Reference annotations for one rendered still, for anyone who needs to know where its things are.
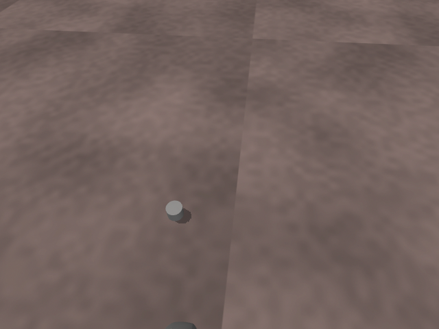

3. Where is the tin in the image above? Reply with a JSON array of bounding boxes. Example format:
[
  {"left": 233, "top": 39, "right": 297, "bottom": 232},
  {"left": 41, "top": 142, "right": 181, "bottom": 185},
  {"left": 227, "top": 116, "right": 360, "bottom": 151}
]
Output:
[{"left": 165, "top": 201, "right": 184, "bottom": 221}]

